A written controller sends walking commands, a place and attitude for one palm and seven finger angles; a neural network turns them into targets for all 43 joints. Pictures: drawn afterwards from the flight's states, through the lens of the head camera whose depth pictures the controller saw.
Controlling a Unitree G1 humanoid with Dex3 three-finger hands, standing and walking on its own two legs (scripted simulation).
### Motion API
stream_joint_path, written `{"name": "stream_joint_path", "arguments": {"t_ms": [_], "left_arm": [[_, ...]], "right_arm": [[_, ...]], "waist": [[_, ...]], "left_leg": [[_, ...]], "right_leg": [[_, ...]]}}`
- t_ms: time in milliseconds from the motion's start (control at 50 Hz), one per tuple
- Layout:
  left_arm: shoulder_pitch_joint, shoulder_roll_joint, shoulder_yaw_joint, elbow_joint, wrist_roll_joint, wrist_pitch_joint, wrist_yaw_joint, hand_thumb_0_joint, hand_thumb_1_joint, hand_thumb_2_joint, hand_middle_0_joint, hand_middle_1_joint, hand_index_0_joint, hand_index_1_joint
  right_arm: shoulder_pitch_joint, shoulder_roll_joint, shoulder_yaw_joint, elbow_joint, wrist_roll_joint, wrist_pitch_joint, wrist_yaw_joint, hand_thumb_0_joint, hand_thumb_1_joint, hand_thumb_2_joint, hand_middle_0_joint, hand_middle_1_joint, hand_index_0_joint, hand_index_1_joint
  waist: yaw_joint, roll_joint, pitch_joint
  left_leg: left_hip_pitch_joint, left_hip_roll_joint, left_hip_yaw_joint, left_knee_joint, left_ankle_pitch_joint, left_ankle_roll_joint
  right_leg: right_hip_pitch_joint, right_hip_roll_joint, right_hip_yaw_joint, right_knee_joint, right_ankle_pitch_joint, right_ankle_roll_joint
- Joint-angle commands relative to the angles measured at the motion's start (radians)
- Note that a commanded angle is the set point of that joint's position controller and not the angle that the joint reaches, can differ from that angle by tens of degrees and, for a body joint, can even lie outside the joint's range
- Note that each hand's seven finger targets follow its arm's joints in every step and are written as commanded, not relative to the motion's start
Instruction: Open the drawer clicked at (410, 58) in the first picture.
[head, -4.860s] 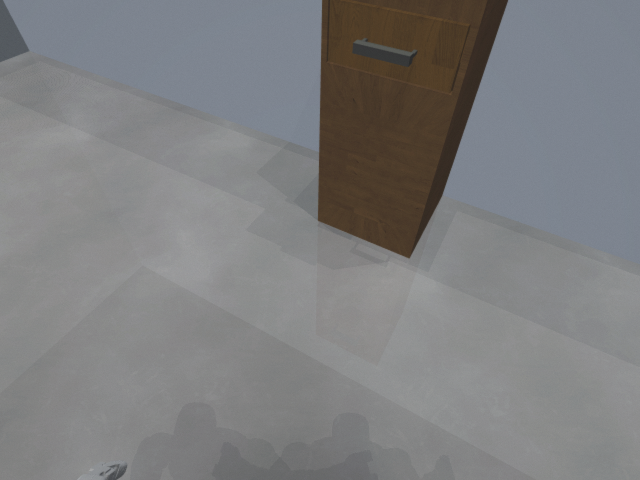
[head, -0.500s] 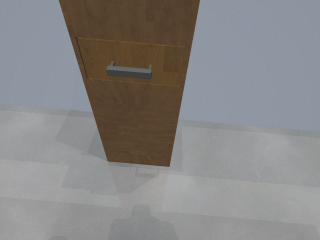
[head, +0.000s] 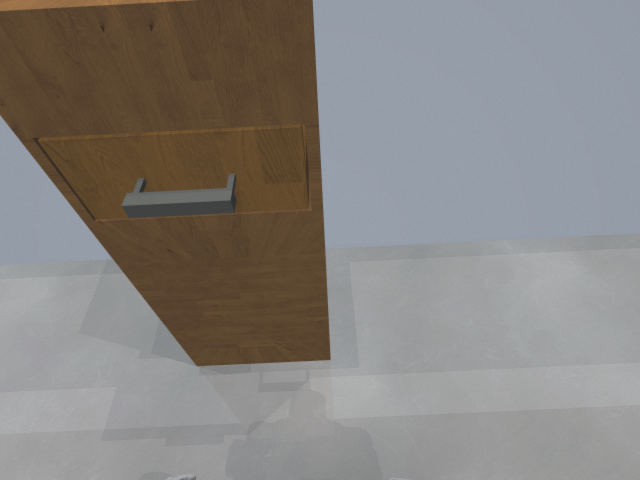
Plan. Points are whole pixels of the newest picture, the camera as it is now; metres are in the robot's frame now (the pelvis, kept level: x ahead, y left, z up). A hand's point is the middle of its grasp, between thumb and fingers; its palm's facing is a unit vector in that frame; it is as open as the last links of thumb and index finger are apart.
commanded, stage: come to a stop and stand still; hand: left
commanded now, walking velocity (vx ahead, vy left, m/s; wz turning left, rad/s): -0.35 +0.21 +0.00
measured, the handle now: (183, 192) +0.52 +0.23 +0.05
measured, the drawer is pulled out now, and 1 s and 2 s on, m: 0.00 0.00 0.00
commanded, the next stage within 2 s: none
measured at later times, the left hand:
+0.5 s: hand out of the picture +0.02 +0.28 -0.17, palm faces +0.10 -0.97 -0.21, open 7.4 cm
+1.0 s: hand out of the picture -0.04 +0.22 -0.16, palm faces +0.02 -0.98 -0.19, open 7.3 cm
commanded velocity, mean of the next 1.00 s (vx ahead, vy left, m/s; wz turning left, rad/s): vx -0.03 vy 0.02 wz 0.00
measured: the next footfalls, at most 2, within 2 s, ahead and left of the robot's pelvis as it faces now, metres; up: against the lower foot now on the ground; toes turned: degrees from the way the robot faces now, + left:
left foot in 0.36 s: +0.03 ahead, +0.15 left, +0.00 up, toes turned +1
right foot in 0.74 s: -0.02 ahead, -0.02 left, +0.00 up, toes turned +1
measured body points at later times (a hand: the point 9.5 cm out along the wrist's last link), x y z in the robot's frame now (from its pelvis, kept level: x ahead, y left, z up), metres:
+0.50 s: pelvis -0.02 +0.07 +0.01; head +0.01 +0.10 +0.46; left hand +0.01 +0.33 -0.15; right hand +0.07 -0.17 -0.12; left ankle -0.02 +0.16 -0.73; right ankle -0.02 -0.08 -0.67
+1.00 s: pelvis -0.04 +0.05 +0.02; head -0.04 +0.05 +0.47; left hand -0.04 +0.27 -0.14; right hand -0.07 -0.16 -0.15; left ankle -0.02 +0.16 -0.73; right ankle -0.08 -0.05 -0.73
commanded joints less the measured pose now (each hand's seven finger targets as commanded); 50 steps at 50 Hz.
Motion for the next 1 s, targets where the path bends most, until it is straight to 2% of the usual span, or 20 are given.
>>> {"name": "stream_joint_path", "arguments": {"t_ms": [0, 80, 160, 240, 300, 320, 340, 360, 380, 400, 420, 460, 560, 620, 680, 720, 740, 760, 780, 980], "left_arm": [[0.124, 0.181, 0.038, -0.021, 0.004, 0.032, 0.044, 0.0, 0.9, 0.9, -0.2, -0.3, -0.2, -0.3], [0.063, 0.185, 0.054, -0.071, 0.008, 0.048, 0.048, 0.0, 0.9, 0.9, -0.2, -0.3, -0.2, -0.3], [0.017, 0.205, 0.056, -0.108, 0.013, 0.053, 0.044, 0.0, 0.9, 0.9, -0.2, -0.3, -0.2, -0.3], [0.018, 0.225, 0.059, -0.122, 0.022, 0.062, 0.034, 0.0, 0.9, 0.9, -0.2, -0.3, -0.2, -0.3], [0.018, 0.232, 0.059, -0.115, 0.013, 0.071, 0.027, 0.0, 0.9, 0.9, -0.2, -0.3, -0.2, -0.3], [0.034, 0.196, 0.049, -0.115, 0.007, 0.078, 0.023, 0.0, 0.9, 0.9, -0.2, -0.3, -0.2, -0.3], [0.066, 0.134, 0.038, -0.131, -0.001, 0.086, 0.017, 0.0, 0.9, 0.9, -0.2, -0.3, -0.2, -0.3], [0.052, 0.123, 0.033, -0.14, -0.002, 0.091, 0.017, 0.0, 0.9, 0.9, -0.2, -0.3, -0.2, -0.3], [0.044, 0.134, 0.037, -0.124, 0.004, 0.103, 0.021, 0.0, 0.9, 0.9, -0.2, -0.3, -0.2, -0.3], [0.066, 0.15, 0.045, -0.104, 0.008, 0.103, 0.016, 0.0, 0.9, 0.9, -0.2, -0.3, -0.2, -0.3], [0.113, 0.149, 0.045, -0.082, 0.01, 0.097, 0.01, 0.0, 0.9, 0.9, -0.2, -0.3, -0.2, -0.3], [0.147, 0.151, 0.039, -0.047, 0.008, 0.087, 0.011, 0.0, 0.9, 0.9, -0.2, -0.3, -0.2, -0.3], [0.124, 0.118, 0.007, -0.027, 0.002, 0.075, 0.018, 0.0, 0.9, 0.9, -0.2, -0.3, -0.2, -0.3], [0.136, 0.108, -0.006, 0.002, -0.003, 0.072, 0.023, 0.0, 0.9, 0.9, -0.2, -0.3, -0.2, -0.3], [0.227, 0.101, -0.012, 0.056, -0.005, 0.063, 0.03, 0.0, 0.9, 0.9, -0.2, -0.3, -0.2, -0.3], [0.211, 0.129, -0.016, 0.07, -0.004, 0.05, 0.036, 0.0, 0.9, 0.9, -0.2, -0.3, -0.2, -0.3], [0.209, 0.128, -0.021, 0.072, -0.005, 0.047, 0.036, 0.0, 0.9, 0.9, -0.2, -0.3, -0.2, -0.3], [0.199, 0.12, -0.02, 0.08, -0.004, 0.04, 0.035, 0.0, 0.9, 0.9, -0.2, -0.3, -0.2, -0.3], [0.198, 0.107, -0.026, 0.083, -0.007, 0.036, 0.035, 0.0, 0.9, 0.9, -0.2, -0.3, -0.2, -0.3], [0.215, 0.083, -0.028, 0.087, -0.012, 0.041, 0.036, 0.0, 0.9, 0.9, -0.2, -0.3, -0.2, -0.3]], "right_arm": [[-0.017, -0.058, -0.018, -0.068, -0.001, 0.022, -0.015, 0.0, -0.9, -0.9, 0.2, 0.3, 0.2, 0.3], [-0.05, -0.08, -0.036, -0.112, -0.014, 0.056, 0.002, 0.0, -0.9, -0.9, 0.2, 0.3, 0.2, 0.3], [-0.092, -0.098, -0.041, -0.16, -0.017, 0.06, 0.014, 0.0, -0.9, -0.9, 0.2, 0.3, 0.2, 0.3], [-0.129, -0.105, -0.034, -0.196, -0.013, 0.04, 0.019, 0.0, -0.9, -0.9, 0.2, 0.3, 0.2, 0.3], [-0.07, -0.12, -0.027, -0.186, -0.015, 0.02, 0.018, 0.0, -0.9, -0.9, 0.2, 0.3, 0.2, 0.3], [-0.053, -0.149, -0.03, -0.187, -0.016, 0.011, 0.019, 0.0, -0.9, -0.9, 0.2, 0.3, 0.2, 0.3], [-0.08, -0.234, -0.041, -0.21, -0.028, 0.004, 0.019, 0.0, -0.9, -0.9, 0.2, 0.3, 0.2, 0.3], [-0.156, -0.275, -0.041, -0.249, -0.034, 0.013, 0.014, 0.0, -0.9, -0.9, 0.2, 0.3, 0.2, 0.3], [-0.203, -0.26, -0.037, -0.253, -0.035, 0.009, 0.002, 0.0, -0.9, -0.9, 0.2, 0.3, 0.2, 0.3], [-0.24, -0.236, -0.028, -0.253, -0.035, 0.01, -0.005, 0.0, -0.9, -0.9, 0.2, 0.3, 0.2, 0.3], [-0.258, -0.213, -0.02, -0.248, -0.028, 0.004, -0.009, 0.0, -0.9, -0.9, 0.2, 0.3, 0.2, 0.3], [-0.224, -0.192, -0.01, -0.232, -0.022, -0.007, -0.011, 0.0, -0.9, -0.9, 0.2, 0.3, 0.2, 0.3], [-0.114, -0.175, -0.014, -0.161, -0.012, -0.017, -0.019, 0.0, -0.9, -0.9, 0.2, 0.3, 0.2, 0.3], [-0.091, -0.18, -0.018, -0.125, -0.011, -0.015, -0.016, 0.0, -0.9, -0.9, 0.2, 0.3, 0.2, 0.3], [-0.112, -0.166, -0.01, -0.103, -0.003, -0.018, -0.013, 0.0, -0.9, -0.9, 0.2, 0.3, 0.2, 0.3], [-0.104, -0.123, -0.001, -0.088, 0.006, -0.02, -0.005, 0.0, -0.9, -0.9, 0.2, 0.3, 0.2, 0.3], [-0.103, -0.115, 0.005, -0.08, 0.003, -0.022, -0.001, 0.0, -0.9, -0.9, 0.2, 0.3, 0.2, 0.3], [-0.102, -0.113, 0.007, -0.067, -0.004, -0.018, -0.001, 0.0, -0.9, -0.9, 0.2, 0.3, 0.2, 0.3], [-0.096, -0.121, 0.006, -0.058, -0.005, -0.017, -0.002, 0.0, -0.9, -0.9, 0.2, 0.3, 0.2, 0.3], [-0.034, -0.087, 0.023, 0.003, -0.008, -0.011, -0.004, 0.0, -0.9, -0.9, 0.2, 0.3, 0.2, 0.3]], "waist": [[0.076, -0.128, -0.109], [0.06, -0.16, -0.121], [0.05, -0.202, -0.138], [0.061, -0.233, -0.139], [0.028, -0.212, -0.147], [0.02, -0.1, -0.14], [0.034, 0.198, -0.09], [0.041, 0.246, -0.03], [0.042, 0.251, -0.032], [0.07, 0.202, -0.017], [0.088, 0.156, -0.041], [0.081, 0.09, -0.076], [0.034, 0.058, -0.135], [0.026, 0.06, -0.124], [0.062, 0.028, -0.129], [0.043, -0.046, -0.068], [0.04, -0.03, -0.056], [0.039, -0.138, -0.044], [0.035, -0.179, -0.04], [0.04, -0.059, 0.046]], "left_leg": [[-0.206, -0.008, -0.08, 0.241, -0.009, -0.005], [-0.241, -0.034, -0.084, 0.304, 0.097, -0.03], [-0.221, -0.034, -0.074, 0.215, 0.14, -0.039], [-0.144, -0.04, -0.041, 0.014, 0.139, -0.024], [0.029, -0.05, 0.004, -0.303, 0.324, -0.016], [0.099, -0.003, -0.052, -0.412, 0.365, -0.006], [0.031, 0.194, -0.296, -0.534, 0.43, 0.064], [-0.148, 0.294, -0.397, -0.618, 0.417, 0.152], [-0.202, 0.266, -0.379, -0.647, 0.36, 0.159], [-0.183, 0.21, -0.313, -0.628, 0.348, 0.147], [-0.117, 0.181, -0.255, -0.596, 0.399, 0.14], [-0.007, 0.139, -0.195, -0.573, 0.525, 0.135], [0.213, 0.169, -0.21, -0.525, 0.831, 0.184], [0.21, 0.168, -0.219, -0.514, 0.868, 0.182], [0.131, 0.122, -0.188, -0.492, 0.698, 0.13], [0.023, 0.053, -0.152, -0.495, 0.527, 0.06], [0.038, 0.033, -0.143, -0.514, 0.495, 0.044], [0.054, 0.027, -0.126, -0.492, 0.515, 0.045], [0.081, 0.026, -0.113, -0.485, 0.498, 0.046], [0.022, 0.021, -0.108, -0.522, 0.363, 0.041]], "right_leg": [[0.224, -0.35, 0.274, -0.208, 0.899, -0.163], [0.159, -0.323, 0.207, -0.242, 0.746, -0.141], [0.145, -0.305, 0.184, -0.259, 0.588, -0.13], [0.132, -0.278, 0.201, -0.268, 0.364, -0.118], [0.07, -0.232, 0.181, -0.197, 0.2, -0.051], [-0.001, -0.177, 0.149, -0.101, 0.061, -0.008], [-0.098, -0.051, 0.065, 0.038, -0.163, 0.058], [-0.078, 0.001, 0.1, 0.201, -0.29, 0.071], [-0.042, 0.001, 0.179, 0.308, -0.285, 0.065], [-0.061, 0.013, 0.207, 0.379, -0.224, 0.058], [-0.085, 0.015, 0.204, 0.411, -0.189, 0.058], [-0.107, 0.016, 0.198, 0.428, -0.145, 0.075], [-0.048, -0.012, 0.156, 0.161, -0.208, 0.098], [0.036, -0.007, 0.138, -0.003, -0.189, 0.089], [0.181, -0.021, 0.138, -0.24, -0.002, 0.076], [0.229, -0.093, 0.213, -0.3, 0.131, 0.04], [0.199, -0.108, 0.212, -0.284, 0.13, 0.029], [0.172, -0.093, 0.223, -0.281, 0.151, 0.027], [0.147, -0.097, 0.225, -0.295, 0.135, 0.026], [0.107, -0.069, 0.226, -0.328, -0.036, 0.024]]}}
